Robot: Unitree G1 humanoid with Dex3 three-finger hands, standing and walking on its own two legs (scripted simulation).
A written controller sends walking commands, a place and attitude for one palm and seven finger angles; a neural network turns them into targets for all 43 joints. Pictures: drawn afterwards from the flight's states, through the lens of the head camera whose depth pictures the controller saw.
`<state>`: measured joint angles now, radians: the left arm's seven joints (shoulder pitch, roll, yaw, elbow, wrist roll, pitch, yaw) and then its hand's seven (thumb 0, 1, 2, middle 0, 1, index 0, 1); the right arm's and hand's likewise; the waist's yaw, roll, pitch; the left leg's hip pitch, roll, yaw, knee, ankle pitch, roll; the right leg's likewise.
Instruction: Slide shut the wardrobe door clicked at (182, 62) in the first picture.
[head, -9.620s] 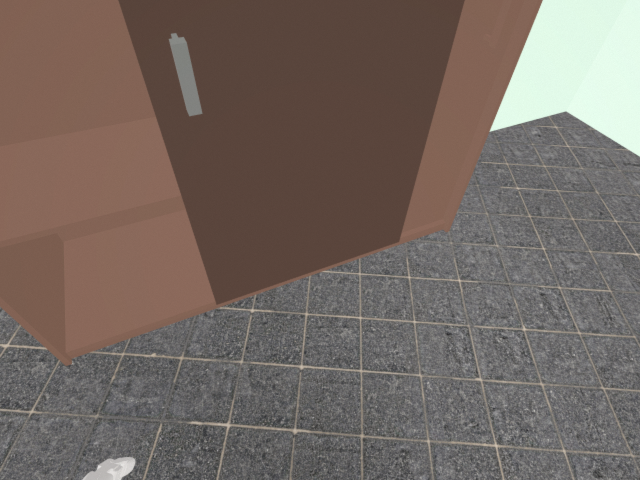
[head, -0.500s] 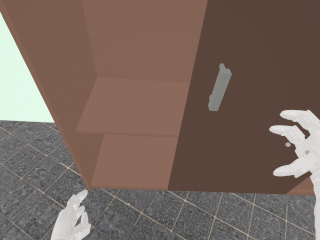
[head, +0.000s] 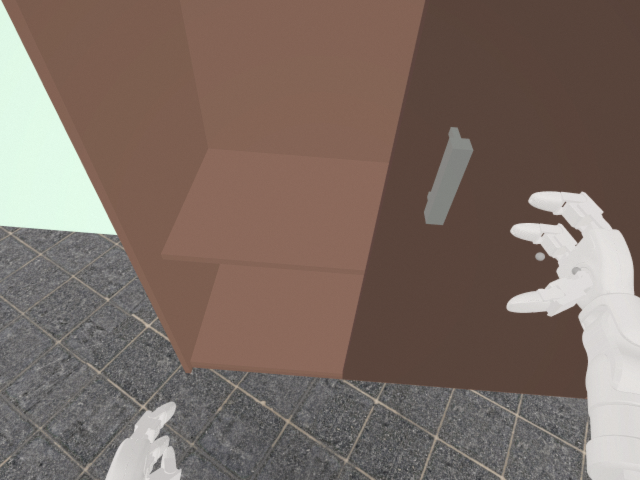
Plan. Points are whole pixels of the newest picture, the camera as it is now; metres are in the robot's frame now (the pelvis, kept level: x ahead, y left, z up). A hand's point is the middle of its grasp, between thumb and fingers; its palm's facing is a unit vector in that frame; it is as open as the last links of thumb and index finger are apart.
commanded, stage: move the hooked fingers beside the handle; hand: right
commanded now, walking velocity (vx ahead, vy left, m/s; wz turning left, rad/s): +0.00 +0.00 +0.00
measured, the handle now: (443, 175) +0.52 -0.15 +0.12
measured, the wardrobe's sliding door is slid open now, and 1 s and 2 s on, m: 0.49 0.49 0.49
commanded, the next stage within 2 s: feel for the door with the fingertips in 1.72 s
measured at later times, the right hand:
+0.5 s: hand (507, 217) +0.42 -0.21 +0.14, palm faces +0.03 +1.00 -0.02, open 14.0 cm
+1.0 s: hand (492, 191) +0.48 -0.20 +0.13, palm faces +0.02 +1.00 -0.02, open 13.7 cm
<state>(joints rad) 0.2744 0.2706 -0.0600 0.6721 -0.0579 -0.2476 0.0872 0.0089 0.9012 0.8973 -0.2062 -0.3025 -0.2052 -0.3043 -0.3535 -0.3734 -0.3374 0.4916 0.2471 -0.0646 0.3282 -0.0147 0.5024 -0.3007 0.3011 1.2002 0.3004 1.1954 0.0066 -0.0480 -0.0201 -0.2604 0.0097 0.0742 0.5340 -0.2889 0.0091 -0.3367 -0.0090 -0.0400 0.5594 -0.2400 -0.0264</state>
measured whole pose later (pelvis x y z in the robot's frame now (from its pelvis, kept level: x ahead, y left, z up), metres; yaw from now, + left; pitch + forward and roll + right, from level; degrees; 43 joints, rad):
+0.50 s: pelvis +0.00 +0.01 +0.00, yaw +1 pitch +4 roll +1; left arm 0.33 0.29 -0.04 0.68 -0.05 -0.16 0.06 0.01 0.90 0.90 -0.21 -0.30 -0.20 -0.30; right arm -0.61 -0.43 -0.35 0.82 0.20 -0.15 0.30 -0.01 0.50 -0.30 0.30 1.20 0.30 1.20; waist 0.05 -0.04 -0.03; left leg -0.34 -0.01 0.07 0.57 -0.30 0.02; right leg -0.41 -0.03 -0.04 0.60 -0.26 -0.01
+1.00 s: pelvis +0.01 +0.01 -0.01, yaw +1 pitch +9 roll +1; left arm 0.40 0.30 -0.04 0.69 -0.04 -0.08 0.04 0.00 0.90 0.90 -0.21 -0.30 -0.20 -0.30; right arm -0.84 -0.53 -0.40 1.12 0.14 -0.25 0.31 -0.01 0.50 -0.30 0.36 1.24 0.35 1.24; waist 0.11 -0.04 -0.05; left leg -0.47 -0.01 0.07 0.63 -0.32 0.02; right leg -0.55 -0.04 -0.04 0.67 -0.28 -0.02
